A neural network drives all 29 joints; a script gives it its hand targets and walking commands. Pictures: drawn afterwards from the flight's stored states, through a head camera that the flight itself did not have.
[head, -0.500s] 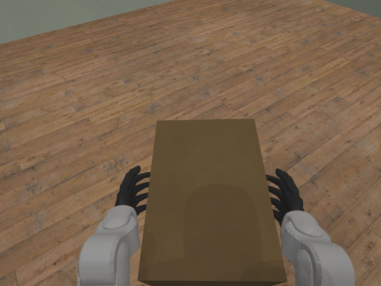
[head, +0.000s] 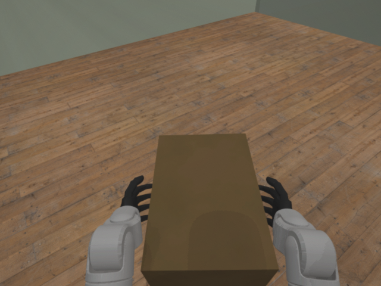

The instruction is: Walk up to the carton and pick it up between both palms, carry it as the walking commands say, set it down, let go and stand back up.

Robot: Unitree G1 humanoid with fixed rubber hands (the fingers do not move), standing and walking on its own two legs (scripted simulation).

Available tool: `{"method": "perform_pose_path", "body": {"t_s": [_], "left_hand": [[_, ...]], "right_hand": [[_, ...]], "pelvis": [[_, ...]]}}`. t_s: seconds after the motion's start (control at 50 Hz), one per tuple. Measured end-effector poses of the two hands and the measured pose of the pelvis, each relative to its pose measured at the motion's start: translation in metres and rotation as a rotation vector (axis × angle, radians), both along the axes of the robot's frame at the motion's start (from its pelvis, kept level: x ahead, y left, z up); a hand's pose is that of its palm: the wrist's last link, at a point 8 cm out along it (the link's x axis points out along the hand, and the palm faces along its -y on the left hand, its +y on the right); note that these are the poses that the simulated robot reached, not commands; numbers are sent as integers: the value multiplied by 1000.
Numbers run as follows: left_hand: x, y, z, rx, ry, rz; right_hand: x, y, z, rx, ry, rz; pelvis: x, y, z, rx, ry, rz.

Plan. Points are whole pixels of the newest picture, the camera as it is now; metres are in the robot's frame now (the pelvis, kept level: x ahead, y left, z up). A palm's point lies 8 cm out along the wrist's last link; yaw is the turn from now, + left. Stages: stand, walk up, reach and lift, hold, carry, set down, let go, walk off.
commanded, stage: carry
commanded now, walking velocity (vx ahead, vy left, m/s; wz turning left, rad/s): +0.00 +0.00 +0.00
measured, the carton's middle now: (204, 219) +0.28 +0.00 +0.00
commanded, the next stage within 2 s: hold in 1.70 s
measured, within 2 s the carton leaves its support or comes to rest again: neither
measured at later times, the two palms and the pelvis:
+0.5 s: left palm (137, 227) +0.23 +0.13 +0.06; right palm (289, 231) +0.23 -0.16 +0.06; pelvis -0.04 -0.01 +0.00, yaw +0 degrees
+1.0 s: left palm (129, 238) +0.21 +0.14 +0.06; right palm (286, 242) +0.21 -0.15 +0.06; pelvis -0.06 +0.00 +0.00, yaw +0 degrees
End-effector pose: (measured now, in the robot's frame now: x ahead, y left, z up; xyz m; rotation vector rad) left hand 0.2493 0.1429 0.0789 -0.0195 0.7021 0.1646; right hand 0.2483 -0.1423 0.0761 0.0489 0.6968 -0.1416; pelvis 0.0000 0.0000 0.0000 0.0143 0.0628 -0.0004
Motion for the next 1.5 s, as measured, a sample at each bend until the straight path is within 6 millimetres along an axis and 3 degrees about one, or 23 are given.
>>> {"method": "perform_pose_path", "body": {"t_s": [0.26, 0.84, 1.5], "left_hand": [[-5, -9, -15, 13, -23, -6], [-37, -9, -17, 21, -35, -19], [-44, 12, -23, 17, -33, -13]], "right_hand": [[-5, -9, -16, -4, -23, 5], [-38, -9, -17, -15, -34, 6], [-43, 12, -22, -24, -30, 17]], "pelvis": [[-18, -9, -1, -3, -14, 5], [-59, -8, 0, -11, -35, 5], [-71, 10, 0, -17, -31, 6]]}}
